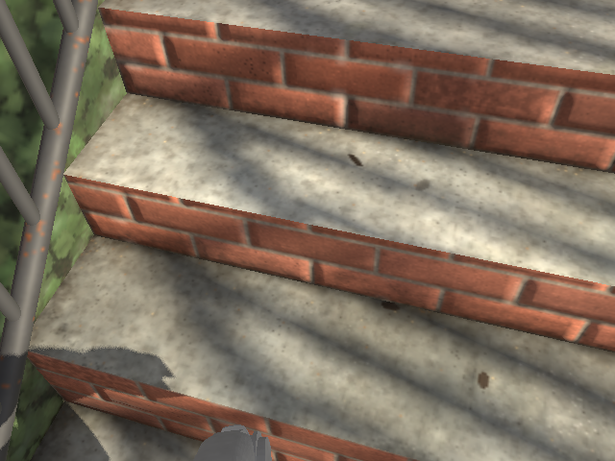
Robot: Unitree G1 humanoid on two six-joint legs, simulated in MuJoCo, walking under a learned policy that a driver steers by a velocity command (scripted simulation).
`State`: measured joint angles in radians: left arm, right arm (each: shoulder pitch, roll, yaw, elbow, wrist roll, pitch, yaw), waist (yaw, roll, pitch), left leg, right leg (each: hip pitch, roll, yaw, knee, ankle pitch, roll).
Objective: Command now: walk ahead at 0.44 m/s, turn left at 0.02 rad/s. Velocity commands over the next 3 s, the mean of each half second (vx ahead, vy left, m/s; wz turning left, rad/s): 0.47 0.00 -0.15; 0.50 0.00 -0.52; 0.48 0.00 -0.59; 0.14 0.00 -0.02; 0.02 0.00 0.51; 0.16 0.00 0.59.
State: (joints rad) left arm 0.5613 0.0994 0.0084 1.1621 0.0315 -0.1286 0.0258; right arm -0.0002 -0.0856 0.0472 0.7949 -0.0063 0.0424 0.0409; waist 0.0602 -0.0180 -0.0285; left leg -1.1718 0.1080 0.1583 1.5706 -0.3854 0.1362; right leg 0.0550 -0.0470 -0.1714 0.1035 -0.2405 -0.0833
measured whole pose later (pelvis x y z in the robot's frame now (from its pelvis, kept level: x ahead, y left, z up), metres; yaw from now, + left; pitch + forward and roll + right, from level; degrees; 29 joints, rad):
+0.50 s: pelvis +0.27 +0.04 +0.15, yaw -5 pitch +6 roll +1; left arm 0.06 0.09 -0.03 0.83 0.00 0.01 -0.09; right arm 0.42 -0.09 0.04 1.15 -0.14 -0.09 0.10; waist 0.02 0.00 -0.15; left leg -0.17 -0.01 0.25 0.42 -0.36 0.06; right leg -1.55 -0.03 0.09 2.27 0.05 -0.26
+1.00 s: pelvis +0.53 -0.02 +0.37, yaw -19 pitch +7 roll +0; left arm 0.56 0.08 -0.04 1.19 0.11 -0.05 -0.09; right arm -0.03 -0.18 0.06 0.83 -0.04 -0.03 0.04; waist 0.05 -0.01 -0.19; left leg -1.39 0.05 -0.05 1.92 -0.24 0.20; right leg -0.29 0.10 0.14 0.55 -0.38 -0.06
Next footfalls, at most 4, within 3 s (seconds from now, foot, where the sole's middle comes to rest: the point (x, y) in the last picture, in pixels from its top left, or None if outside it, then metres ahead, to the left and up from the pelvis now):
0.06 left None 0.23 0.11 -0.62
0.62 right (422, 391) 0.47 -0.11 -0.40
1.08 left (337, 174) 0.78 0.03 -0.23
1.62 right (600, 41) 0.89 -0.37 -0.05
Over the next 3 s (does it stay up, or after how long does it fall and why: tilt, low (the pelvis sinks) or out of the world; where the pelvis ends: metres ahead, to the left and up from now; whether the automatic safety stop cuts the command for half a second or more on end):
stays up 0.94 -0.23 0.73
